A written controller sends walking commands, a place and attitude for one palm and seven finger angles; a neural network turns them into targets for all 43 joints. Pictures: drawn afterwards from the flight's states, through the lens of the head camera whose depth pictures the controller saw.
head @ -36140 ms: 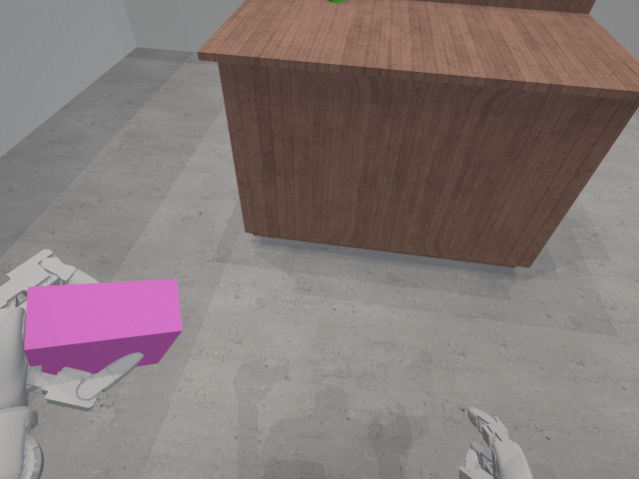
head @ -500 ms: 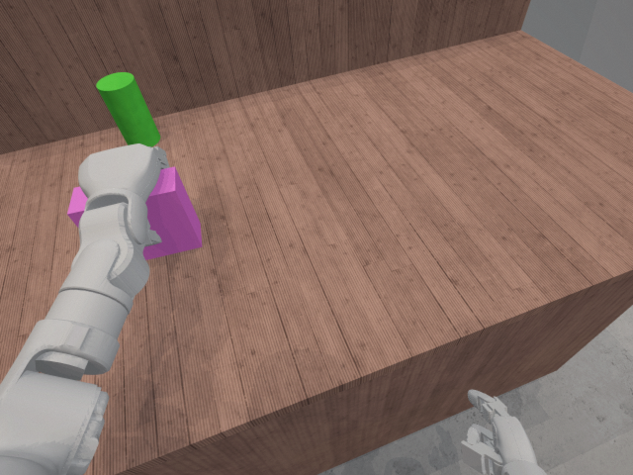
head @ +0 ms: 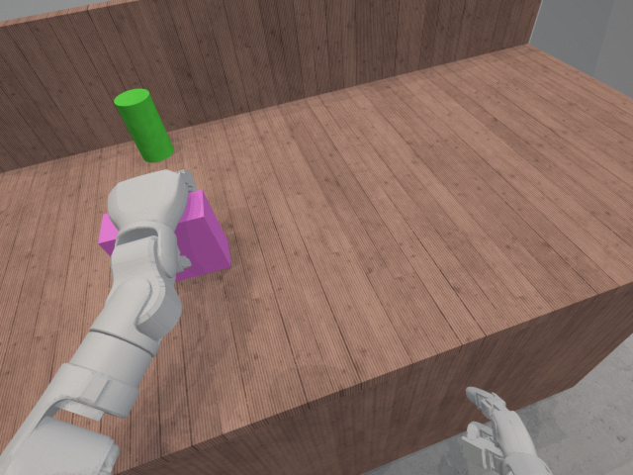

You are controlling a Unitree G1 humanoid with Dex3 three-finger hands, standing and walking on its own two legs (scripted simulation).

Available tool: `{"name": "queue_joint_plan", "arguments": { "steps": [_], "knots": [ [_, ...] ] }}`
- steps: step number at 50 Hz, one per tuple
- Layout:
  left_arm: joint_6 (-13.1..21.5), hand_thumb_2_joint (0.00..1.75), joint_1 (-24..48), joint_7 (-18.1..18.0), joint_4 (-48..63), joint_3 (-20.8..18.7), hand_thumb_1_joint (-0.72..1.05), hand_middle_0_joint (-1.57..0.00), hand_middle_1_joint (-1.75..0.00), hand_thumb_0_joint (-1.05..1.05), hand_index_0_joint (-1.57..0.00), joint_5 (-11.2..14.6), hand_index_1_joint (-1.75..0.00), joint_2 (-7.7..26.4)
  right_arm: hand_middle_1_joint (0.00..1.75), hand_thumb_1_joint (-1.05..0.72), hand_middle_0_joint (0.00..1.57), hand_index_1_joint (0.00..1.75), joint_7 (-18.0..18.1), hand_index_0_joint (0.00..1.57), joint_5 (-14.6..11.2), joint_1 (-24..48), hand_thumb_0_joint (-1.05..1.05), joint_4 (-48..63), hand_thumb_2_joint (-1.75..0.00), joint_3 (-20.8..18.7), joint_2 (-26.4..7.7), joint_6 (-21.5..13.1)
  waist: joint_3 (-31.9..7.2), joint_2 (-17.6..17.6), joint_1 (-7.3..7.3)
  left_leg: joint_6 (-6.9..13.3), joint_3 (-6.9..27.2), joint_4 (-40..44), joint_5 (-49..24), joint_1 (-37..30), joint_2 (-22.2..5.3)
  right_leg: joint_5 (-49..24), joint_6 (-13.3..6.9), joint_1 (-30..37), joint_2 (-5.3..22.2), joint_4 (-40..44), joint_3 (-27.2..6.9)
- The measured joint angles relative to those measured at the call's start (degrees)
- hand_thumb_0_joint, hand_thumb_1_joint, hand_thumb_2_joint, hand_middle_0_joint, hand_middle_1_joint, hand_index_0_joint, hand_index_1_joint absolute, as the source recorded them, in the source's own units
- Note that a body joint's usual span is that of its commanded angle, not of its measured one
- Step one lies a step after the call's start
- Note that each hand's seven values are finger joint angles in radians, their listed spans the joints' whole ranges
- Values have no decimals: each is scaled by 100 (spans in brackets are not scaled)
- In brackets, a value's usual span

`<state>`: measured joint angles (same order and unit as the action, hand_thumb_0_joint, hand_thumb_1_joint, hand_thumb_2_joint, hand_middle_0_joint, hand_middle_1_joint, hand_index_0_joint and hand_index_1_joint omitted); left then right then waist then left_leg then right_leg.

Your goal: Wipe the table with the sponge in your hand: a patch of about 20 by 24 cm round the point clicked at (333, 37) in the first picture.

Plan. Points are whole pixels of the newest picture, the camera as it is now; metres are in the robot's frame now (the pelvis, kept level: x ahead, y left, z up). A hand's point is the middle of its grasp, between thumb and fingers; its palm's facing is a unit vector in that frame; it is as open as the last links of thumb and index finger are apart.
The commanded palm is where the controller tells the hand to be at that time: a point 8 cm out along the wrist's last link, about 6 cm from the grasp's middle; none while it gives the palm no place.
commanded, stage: wipe back along the middle lane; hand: left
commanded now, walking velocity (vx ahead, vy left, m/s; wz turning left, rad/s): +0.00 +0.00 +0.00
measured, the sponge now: (176, 250) +0.36 +0.25 +0.09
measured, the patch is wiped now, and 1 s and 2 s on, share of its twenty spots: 0.35 0.55 0.55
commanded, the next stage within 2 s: slide across to the third lane in 1.34 s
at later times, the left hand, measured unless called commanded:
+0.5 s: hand (173, 250) +0.33 +0.23 +0.13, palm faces +0.08 -0.06 -0.99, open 9.4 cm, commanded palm +0.28 +0.22 +0.15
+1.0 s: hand (177, 284) +0.29 +0.20 +0.13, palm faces +0.18 -0.14 -0.97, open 9.4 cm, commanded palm +0.23 +0.19 +0.15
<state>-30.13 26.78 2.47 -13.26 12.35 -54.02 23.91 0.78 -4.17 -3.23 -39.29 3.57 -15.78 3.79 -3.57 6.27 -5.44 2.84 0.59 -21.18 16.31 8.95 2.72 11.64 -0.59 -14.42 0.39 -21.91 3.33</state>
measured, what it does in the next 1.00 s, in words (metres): stands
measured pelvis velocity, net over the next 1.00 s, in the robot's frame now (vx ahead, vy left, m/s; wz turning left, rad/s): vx -0.01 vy -0.01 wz -0.04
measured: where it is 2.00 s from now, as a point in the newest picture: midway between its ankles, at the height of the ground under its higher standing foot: outside the picture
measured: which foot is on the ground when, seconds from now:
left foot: down 0.00-1.00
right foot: down 0.00-1.00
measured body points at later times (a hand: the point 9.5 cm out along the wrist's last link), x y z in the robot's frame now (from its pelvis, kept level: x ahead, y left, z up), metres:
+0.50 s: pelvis -0.01 -0.02 +0.00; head -0.01 -0.06 +0.45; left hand +0.33 +0.23 +0.18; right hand +0.20 -0.24 -0.10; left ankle -0.06 +0.09 -0.74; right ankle -0.01 -0.12 -0.74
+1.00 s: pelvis -0.01 -0.01 +0.00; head -0.03 -0.06 +0.44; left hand +0.27 +0.21 +0.18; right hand +0.23 -0.21 -0.09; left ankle -0.06 +0.09 -0.74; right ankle -0.01 -0.12 -0.74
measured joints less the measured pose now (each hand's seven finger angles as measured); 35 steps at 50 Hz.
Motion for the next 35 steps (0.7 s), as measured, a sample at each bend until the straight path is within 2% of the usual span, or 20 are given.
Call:
{"name": "queue_joint_plan", "arguments": {
  "steps": [6, 14, 20, 35],
  "knots": [
    [-231, 113, 56, 48, -139, 103, -46, -77, -145, 2, -78, -39, -143, -17, 30, -91, 20, 30, 56, 20, -40, 110, 1, 42, -89, 72, 26, 45, 30, -53, 18, -34, -18, -18, -28, -56, -27, -11, -49, 28, -26, -62, -13],
    [-124, 112, -138, 79, -154, -66, -45, -76, -146, 2, -77, -30, -144, 86, 30, -91, 20, 30, 93, 20, -55, 57, 1, 152, -89, 66, -12, 71, 19, -84, 117, -87, -62, -60, -18, -89, -92, -24, -105, 44, -95, -95, -48],
    [-147, 112, -479, -42, 196, -129, -45, -75, -146, 2, -77, -13, -145, 92, 30, -91, 20, 30, 70, 20, -80, -40, 1, 133, -89, 2, -111, 118, 11, -44, 116, -105, -95, -110, 16, -96, -125, -11, -122, 43, -130, -134, -77],
    [-538, 111, -1296, -149, 1263, -97, -43, -71, -150, 3, -76, 51, -145, -12, 30, -91, 20, 30, -39, 20, -117, 101, 1, 174, -90, -11, -83, 177, -28, 58, 55, -107, -169, -277, 136, -119, -146, 98, -124, 23, -156, -336, -147]
  ]
}}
